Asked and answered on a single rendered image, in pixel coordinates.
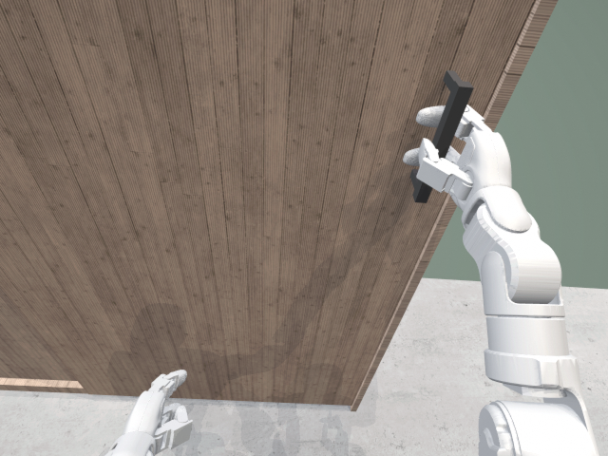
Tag robot left hand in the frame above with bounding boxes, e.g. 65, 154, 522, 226
123, 370, 193, 455

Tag robot right forearm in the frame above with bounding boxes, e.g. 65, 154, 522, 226
462, 186, 599, 456

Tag robot right hand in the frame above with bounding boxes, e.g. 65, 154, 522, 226
403, 104, 512, 212

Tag right robot upper arm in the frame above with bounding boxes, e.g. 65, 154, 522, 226
479, 400, 597, 456

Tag robot left forearm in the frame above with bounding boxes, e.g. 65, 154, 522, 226
105, 431, 156, 456

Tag wardrobe door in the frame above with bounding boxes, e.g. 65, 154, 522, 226
0, 288, 77, 381
0, 0, 537, 406

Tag handle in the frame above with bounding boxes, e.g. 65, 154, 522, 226
410, 70, 474, 203

